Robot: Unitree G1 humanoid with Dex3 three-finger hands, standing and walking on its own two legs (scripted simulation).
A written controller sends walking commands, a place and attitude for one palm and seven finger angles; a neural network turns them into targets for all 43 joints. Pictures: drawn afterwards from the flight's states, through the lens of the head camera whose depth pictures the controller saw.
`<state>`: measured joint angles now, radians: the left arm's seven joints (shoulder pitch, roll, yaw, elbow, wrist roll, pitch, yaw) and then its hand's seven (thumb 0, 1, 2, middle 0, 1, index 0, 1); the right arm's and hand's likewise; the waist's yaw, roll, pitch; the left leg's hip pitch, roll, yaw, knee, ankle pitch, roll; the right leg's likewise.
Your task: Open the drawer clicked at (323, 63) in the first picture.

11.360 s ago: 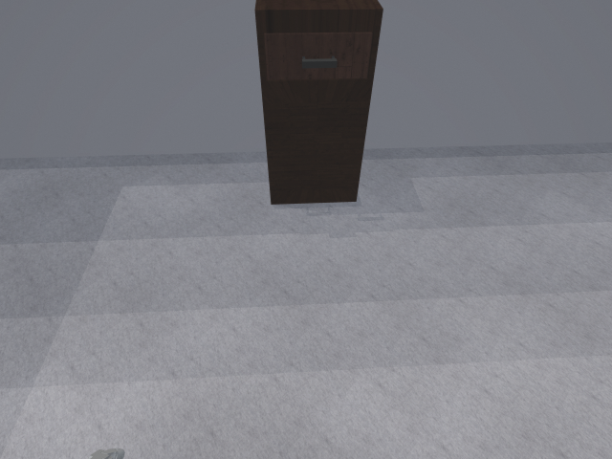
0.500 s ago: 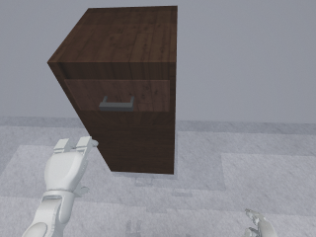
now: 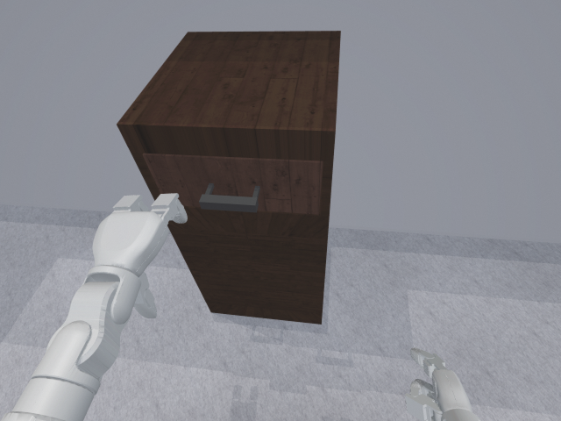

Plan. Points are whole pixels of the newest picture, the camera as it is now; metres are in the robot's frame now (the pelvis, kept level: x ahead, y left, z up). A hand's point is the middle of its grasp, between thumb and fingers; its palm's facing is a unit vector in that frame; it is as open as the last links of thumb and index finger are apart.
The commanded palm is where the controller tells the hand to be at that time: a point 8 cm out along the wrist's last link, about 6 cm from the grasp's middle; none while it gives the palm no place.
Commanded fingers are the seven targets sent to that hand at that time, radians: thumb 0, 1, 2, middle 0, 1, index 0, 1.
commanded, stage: raise the hand with hooked fingers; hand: left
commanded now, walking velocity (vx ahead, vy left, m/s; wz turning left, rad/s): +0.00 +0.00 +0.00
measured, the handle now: (231, 196) +0.55 +0.20 -0.06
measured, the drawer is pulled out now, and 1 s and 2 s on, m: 0.00 0.00 0.00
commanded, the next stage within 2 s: move the hooked fingers above the handle in 0.38 s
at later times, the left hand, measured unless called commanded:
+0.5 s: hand (157, 254) +0.31 +0.23 +0.07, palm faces +0.04 -0.07 -1.00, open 13.8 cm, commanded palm +0.29 +0.23 +0.13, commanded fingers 0.00 -0.50 0.30 -0.30 -1.20 -0.30 -1.20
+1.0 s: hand (191, 230) +0.37 +0.21 +0.05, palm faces -0.03 -0.04 -1.00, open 13.8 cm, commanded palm +0.36 +0.22 +0.10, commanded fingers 0.00 -0.50 0.30 -0.30 -1.20 -0.30 -1.20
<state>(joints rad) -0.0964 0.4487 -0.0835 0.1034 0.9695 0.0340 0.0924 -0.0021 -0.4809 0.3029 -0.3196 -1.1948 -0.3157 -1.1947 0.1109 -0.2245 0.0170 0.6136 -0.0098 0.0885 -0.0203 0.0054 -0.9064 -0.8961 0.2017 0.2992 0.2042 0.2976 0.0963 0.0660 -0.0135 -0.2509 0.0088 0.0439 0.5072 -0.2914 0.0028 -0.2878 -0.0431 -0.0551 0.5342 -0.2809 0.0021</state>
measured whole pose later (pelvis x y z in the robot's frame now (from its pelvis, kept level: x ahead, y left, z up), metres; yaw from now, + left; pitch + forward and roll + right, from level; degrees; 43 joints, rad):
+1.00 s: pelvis -0.01 -0.01 -0.01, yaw +0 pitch +7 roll +1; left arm -0.42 0.42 -0.11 0.52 1.01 -0.05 0.16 0.00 -0.49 0.30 -0.32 -1.20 -0.32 -1.20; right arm 0.22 -0.26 -0.04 0.66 0.01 0.10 -0.03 0.00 -0.91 -0.90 0.20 0.30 0.20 0.30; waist 0.03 0.05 -0.05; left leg -0.38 0.02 0.05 0.56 -0.30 -0.01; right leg -0.43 -0.03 -0.05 0.60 -0.29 -0.01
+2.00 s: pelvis -0.01 +0.01 -0.03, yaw -2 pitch +18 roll +0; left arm -0.88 0.44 -0.05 1.12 1.11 -0.04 0.34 0.00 -0.49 0.30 -0.32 -1.20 -0.32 -1.20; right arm 0.36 -0.26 -0.06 0.72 -0.02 0.09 0.00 0.00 -0.91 -0.90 0.20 0.30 0.20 0.30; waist -0.13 0.04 -0.12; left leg -0.69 0.03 0.07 0.74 -0.36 0.01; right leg -0.72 -0.02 -0.02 0.72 -0.31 0.01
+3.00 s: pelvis +0.00 +0.00 -0.03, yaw -2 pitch +18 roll -1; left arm -0.82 0.44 -0.05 1.10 1.10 -0.06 0.33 0.00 -0.49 0.30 -0.32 -1.20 -0.31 -1.20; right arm 0.35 -0.26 -0.06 0.71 -0.02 0.10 -0.01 0.00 -0.91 -0.90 0.20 0.30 0.20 0.30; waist -0.11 0.04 -0.13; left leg -0.69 0.04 0.05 0.74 -0.38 0.01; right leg -0.71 -0.02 -0.03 0.72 -0.33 0.00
